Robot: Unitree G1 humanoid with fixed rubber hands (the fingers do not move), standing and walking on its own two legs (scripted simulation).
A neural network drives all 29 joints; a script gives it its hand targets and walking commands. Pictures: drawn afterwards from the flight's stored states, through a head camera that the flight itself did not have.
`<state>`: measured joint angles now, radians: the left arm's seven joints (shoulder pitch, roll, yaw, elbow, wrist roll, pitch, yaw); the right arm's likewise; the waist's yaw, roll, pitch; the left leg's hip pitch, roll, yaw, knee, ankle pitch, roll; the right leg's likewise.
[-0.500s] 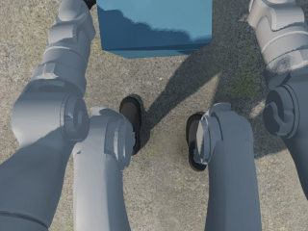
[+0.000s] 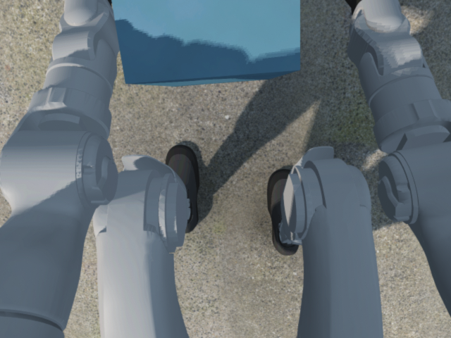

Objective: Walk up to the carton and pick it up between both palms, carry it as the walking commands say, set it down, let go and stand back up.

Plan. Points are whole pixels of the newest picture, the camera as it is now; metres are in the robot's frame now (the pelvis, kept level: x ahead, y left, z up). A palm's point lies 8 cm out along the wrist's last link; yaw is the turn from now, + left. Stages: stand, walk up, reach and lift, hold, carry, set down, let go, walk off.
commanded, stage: reach and lift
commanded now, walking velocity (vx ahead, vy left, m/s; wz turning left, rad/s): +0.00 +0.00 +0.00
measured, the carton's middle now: (213, 21) +0.51 +0.04 -0.23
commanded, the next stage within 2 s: none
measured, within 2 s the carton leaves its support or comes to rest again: leaves its support in 0.72 s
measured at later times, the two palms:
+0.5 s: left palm out of the picture +0.54 +0.17 -0.18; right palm out of the picture +0.54 -0.12 -0.19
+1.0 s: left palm out of the picture +0.54 +0.16 -0.16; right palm out of the picture +0.53 -0.13 -0.18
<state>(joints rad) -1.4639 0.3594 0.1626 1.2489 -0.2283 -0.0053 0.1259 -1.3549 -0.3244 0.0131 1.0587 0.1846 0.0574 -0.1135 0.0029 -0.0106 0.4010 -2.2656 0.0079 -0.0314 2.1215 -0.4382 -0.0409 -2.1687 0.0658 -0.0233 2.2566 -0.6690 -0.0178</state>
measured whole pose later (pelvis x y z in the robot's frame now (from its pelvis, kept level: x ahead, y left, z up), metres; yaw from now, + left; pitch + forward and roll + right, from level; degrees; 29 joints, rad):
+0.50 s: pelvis -0.01 +0.02 +0.00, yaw +1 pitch +31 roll -1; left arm -1.61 0.29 0.06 1.29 -0.26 -0.01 0.19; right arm -1.51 -0.33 0.00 1.14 0.21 0.03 -0.12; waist 0.01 0.04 0.52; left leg -2.25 -0.01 0.00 2.12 -0.41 0.01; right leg -2.12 0.05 0.01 2.25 -0.67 0.03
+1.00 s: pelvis +0.00 +0.00 -0.02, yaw -1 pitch +32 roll +2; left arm -1.47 0.28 0.28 1.22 -0.13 0.13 0.11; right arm -1.39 -0.22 -0.07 1.06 0.08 0.19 -0.12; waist 0.03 0.01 0.36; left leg -2.30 -0.01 -0.05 2.19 -0.45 -0.06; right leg -2.22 0.09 -0.02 2.32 -0.66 -0.03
